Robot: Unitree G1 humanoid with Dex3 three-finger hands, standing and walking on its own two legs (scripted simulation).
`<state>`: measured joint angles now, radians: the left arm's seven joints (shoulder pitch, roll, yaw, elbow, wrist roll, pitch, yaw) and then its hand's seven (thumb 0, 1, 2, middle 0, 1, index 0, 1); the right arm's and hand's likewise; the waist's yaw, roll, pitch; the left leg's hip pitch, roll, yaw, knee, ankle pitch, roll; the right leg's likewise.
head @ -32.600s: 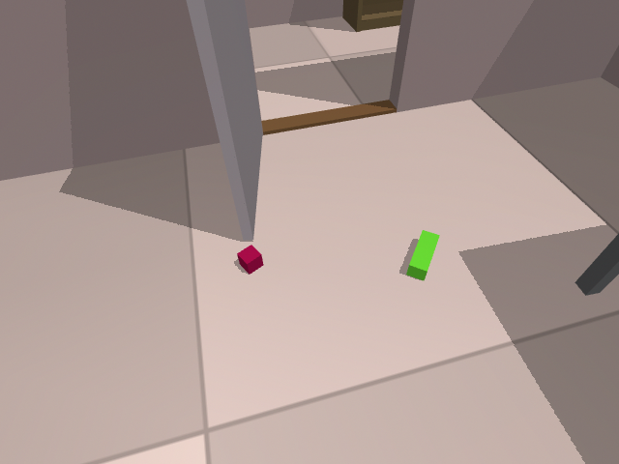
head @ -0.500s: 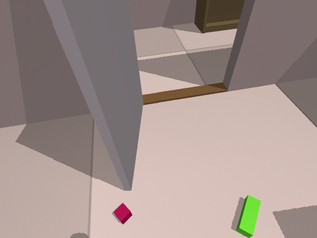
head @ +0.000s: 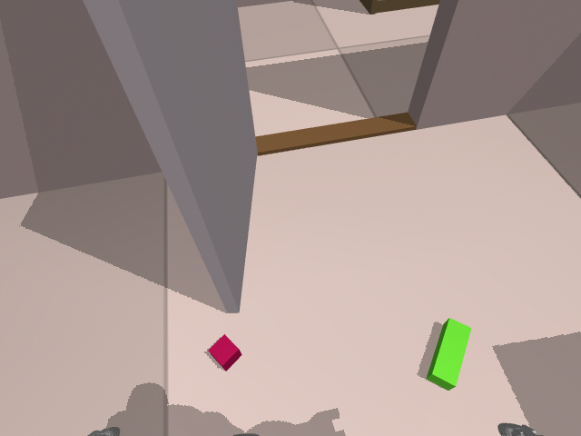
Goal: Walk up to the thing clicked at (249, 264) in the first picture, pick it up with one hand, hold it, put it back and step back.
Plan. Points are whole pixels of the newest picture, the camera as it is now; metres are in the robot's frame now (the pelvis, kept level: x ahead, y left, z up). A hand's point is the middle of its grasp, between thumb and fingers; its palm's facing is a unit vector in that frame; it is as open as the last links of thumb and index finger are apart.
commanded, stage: step back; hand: left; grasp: from above
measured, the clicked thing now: (225, 352) +0.43 +0.25 -0.74
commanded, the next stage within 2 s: none
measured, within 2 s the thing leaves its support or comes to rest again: neither
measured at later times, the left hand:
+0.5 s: hand out of the picture +0.03 +0.29 -0.17, palm faces -0.09 -0.92 -0.38, open 7.4 cm
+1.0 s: hand out of the picture -0.10 +0.31 -0.16, palm faces +0.00 -0.93 -0.37, open 7.4 cm
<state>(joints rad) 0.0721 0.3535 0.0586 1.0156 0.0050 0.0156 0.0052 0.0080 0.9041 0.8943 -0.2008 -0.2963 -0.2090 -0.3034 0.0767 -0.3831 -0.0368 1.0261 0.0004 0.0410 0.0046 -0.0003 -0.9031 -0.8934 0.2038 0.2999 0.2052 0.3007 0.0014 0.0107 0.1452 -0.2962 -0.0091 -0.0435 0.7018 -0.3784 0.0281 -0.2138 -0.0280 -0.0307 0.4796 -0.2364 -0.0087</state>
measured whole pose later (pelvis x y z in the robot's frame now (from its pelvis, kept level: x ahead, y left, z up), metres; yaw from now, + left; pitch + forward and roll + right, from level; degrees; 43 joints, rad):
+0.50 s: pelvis -0.09 +0.03 -0.02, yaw -4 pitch -2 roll -1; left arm 0.12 0.38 0.07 0.88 0.01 0.05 0.01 0.01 0.91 0.89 -0.20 -0.30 -0.21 -0.30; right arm 0.12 -0.36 -0.04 0.85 -0.02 0.03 -0.02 0.00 -0.90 -0.89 0.21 0.30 0.21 0.30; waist -0.01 -0.01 0.21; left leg -0.36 0.02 0.04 0.64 -0.25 0.03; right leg -0.28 0.04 0.08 0.77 -0.46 0.00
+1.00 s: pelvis -0.23 +0.04 -0.01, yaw -1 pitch -3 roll -1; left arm 0.12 0.40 0.07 0.81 0.00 0.07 0.02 0.01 0.91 0.89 -0.20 -0.30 -0.21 -0.30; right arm 0.17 -0.36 -0.03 0.88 -0.04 0.03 0.00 0.00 -0.90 -0.89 0.21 0.30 0.21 0.30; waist -0.01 -0.04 0.18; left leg -0.26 -0.03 -0.04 0.61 -0.29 0.03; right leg -0.48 0.12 0.15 1.11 -0.52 -0.02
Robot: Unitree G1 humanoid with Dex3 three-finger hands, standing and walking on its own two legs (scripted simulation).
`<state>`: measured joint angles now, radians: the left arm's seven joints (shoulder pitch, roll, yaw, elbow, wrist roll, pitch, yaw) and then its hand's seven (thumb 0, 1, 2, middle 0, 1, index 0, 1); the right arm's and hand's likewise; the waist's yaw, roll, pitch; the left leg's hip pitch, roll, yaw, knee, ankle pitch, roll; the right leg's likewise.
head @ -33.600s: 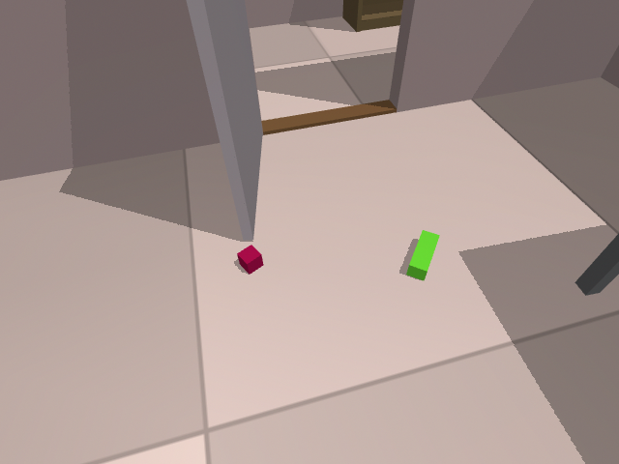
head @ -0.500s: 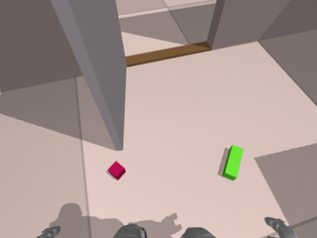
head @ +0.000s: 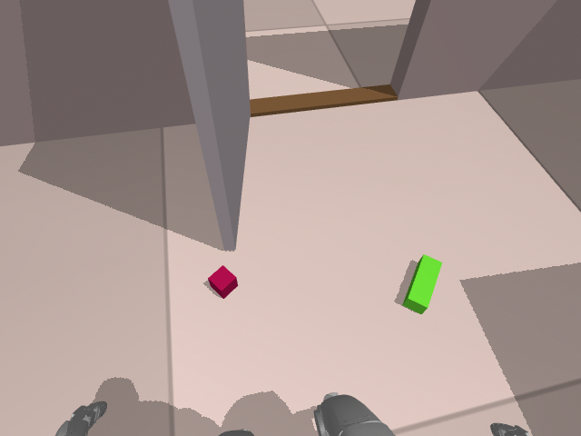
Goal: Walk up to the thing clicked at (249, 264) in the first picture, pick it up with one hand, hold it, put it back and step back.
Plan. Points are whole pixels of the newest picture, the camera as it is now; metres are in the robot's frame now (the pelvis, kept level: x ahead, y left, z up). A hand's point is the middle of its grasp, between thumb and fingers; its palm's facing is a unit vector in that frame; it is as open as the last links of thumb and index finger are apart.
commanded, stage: step back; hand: left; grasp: from above
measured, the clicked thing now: (223, 282) +0.66 +0.22 -0.73
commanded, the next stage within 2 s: none
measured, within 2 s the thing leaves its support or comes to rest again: neither
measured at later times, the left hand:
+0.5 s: hand out of the picture -0.07 +0.22 -0.13, palm faces -0.03 -0.90 -0.43, open 7.4 cm
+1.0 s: hand out of the picture -0.27 +0.22 -0.16, palm faces -0.04 -0.91 -0.41, open 7.4 cm
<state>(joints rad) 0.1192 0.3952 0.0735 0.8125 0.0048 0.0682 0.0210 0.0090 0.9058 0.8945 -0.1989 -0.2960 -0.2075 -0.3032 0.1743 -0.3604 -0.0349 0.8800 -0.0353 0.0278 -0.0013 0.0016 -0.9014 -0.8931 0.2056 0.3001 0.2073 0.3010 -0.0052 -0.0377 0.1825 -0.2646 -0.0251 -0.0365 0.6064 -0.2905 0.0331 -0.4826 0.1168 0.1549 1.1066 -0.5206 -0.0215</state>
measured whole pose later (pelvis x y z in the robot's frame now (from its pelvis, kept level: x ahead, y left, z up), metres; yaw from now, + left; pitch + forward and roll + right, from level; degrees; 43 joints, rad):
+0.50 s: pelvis -0.17 -0.04 +0.00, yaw -2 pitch -2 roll +2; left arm 0.21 0.34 0.07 0.82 0.04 0.04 0.00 0.01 0.90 0.89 -0.20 -0.30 -0.21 -0.30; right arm 0.21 -0.42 -0.06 0.87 -0.01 0.05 -0.03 0.00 -0.90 -0.89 0.20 0.30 0.21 0.30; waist 0.02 0.04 0.14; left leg -0.46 -0.12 -0.13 1.10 -0.47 -0.02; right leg -0.30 -0.02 0.01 0.63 -0.29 -0.02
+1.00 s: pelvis -0.35 -0.05 -0.01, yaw -3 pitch -2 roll -2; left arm 0.19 0.38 0.06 0.89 0.02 0.02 0.01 0.01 0.91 0.89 -0.20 -0.30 -0.21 -0.30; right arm 0.08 -0.40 -0.04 0.83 -0.03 0.05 0.00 0.00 -0.90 -0.89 0.21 0.30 0.21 0.30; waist 0.03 0.05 0.16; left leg -0.43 0.07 0.00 0.69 -0.22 0.00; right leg -0.19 0.04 0.03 0.62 -0.39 -0.01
